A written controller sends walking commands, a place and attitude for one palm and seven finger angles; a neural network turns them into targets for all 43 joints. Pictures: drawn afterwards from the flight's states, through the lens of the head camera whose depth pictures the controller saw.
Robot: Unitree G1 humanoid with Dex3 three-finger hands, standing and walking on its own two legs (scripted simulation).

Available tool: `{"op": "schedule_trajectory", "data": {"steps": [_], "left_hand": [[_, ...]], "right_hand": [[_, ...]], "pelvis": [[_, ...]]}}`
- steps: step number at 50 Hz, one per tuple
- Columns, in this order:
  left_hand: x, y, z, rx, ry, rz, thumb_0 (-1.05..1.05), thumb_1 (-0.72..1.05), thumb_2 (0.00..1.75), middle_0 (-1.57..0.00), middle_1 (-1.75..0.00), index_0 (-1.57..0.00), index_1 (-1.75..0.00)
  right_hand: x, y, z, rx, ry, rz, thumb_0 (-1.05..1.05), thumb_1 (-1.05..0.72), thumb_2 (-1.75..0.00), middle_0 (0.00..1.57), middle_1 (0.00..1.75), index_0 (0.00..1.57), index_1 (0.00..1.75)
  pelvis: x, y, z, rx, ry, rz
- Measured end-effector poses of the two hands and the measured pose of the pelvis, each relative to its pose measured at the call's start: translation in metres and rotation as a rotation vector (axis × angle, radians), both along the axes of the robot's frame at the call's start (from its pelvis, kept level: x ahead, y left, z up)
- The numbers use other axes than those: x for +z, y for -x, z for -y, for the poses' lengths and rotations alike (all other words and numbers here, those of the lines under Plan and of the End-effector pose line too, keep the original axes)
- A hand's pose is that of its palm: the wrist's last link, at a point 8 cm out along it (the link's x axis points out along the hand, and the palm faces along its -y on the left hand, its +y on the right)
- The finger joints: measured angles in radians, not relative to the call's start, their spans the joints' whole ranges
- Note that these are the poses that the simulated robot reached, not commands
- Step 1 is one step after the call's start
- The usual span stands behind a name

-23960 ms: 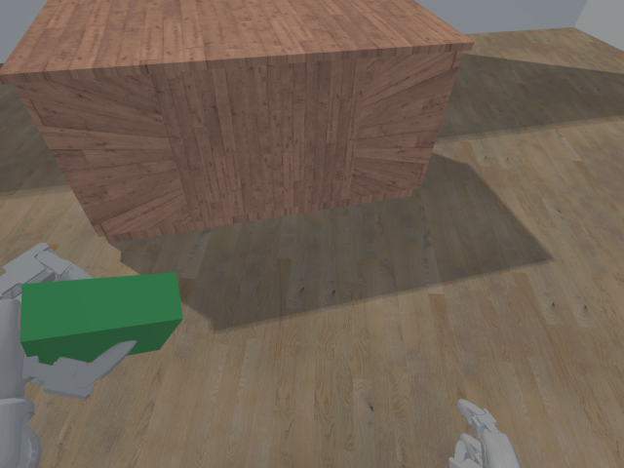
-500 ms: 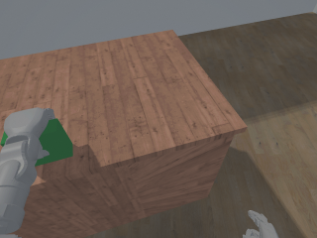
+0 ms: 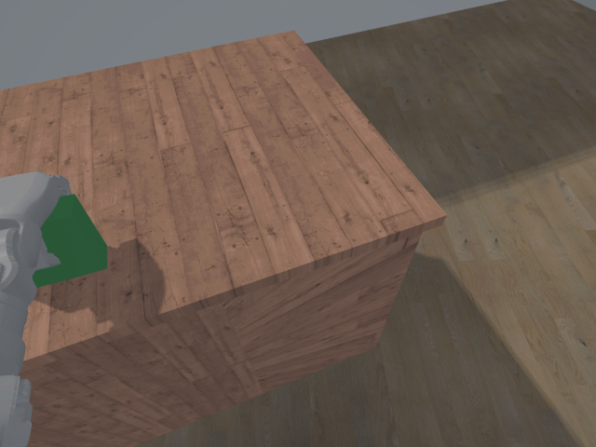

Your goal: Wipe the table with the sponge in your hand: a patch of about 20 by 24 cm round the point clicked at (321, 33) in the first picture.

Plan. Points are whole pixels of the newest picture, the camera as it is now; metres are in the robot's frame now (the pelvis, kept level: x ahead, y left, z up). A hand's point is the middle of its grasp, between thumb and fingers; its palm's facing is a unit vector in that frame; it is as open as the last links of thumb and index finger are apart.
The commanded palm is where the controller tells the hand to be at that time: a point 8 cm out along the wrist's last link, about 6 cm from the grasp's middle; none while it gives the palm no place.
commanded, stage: wipe forward along the first lane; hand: left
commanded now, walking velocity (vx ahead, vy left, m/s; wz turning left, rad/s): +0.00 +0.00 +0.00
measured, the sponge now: (51, 253) +0.35 +0.39 +0.04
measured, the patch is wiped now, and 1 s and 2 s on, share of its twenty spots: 0.15 0.35 0.40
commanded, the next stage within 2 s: slide across to the middle lane in 0.96 s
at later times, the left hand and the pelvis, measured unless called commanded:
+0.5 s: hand (39, 203) +0.40 +0.41 +0.09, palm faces -0.16 +0.04 -0.99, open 9.0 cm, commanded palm +0.41 +0.40 +0.12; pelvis -0.01 +0.01 -0.01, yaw -1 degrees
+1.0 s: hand (37, 180) +0.45 +0.44 +0.09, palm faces -0.18 +0.02 -0.98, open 9.0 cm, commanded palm +0.46 +0.42 +0.12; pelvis +0.01 +0.02 -0.02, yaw -2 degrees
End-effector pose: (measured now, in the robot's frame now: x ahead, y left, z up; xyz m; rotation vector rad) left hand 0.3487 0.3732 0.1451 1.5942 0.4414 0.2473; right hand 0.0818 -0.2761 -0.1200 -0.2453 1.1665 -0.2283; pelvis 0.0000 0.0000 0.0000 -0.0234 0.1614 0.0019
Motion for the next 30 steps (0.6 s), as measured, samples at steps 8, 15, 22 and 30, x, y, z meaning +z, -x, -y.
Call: {"op": "schedule_trajectory", "data": {"steps": [8, 15, 22, 30], "left_hand": [[0.001, -0.01, -0.008, 0.027, -0.008, 0.007, 0.01, -0.46, 1.14, -0.84, -1.4, -0.85, -1.47], [0.001, -0.025, -0.015, 0.044, -0.011, -0.015, 0.01, -0.46, 1.14, -0.84, -1.4, -0.85, -1.47], [0.001, -0.039, -0.021, 0.034, -0.023, -0.031, 0.01, -0.46, 1.14, -0.85, -1.4, -0.85, -1.47], [0.002, -0.058, -0.031, 0.051, -0.01, -0.024, 0.01, -0.46, 1.14, -0.85, -1.4, -0.85, -1.48]], "right_hand": [[-0.003, 0.019, -0.001, -0.022, -0.003, -0.032, 0.01, -0.9, -0.9, 0.2, 0.3, 0.2, 0.29], [-0.002, 0.031, -0.001, -0.038, 0.012, -0.044, 0.01, -0.9, -0.9, 0.2, 0.3, 0.2, 0.29], [-0.002, 0.047, 0.0, -0.057, 0.034, -0.091, 0.01, -0.9, -0.9, 0.2, 0.3, 0.2, 0.29], [-0.003, 0.064, -0.003, -0.08, 0.048, -0.158, 0.01, -0.9, -0.9, 0.2, 0.3, 0.2, 0.29]], "pelvis": [[-0.003, 0.006, 0.0, 0.001, 0.003, -0.02], [-0.006, 0.01, -0.001, -0.001, 0.008, -0.043], [-0.009, 0.009, -0.005, -0.007, 0.015, -0.071], [-0.012, 0.005, -0.008, -0.011, 0.021, -0.101]]}}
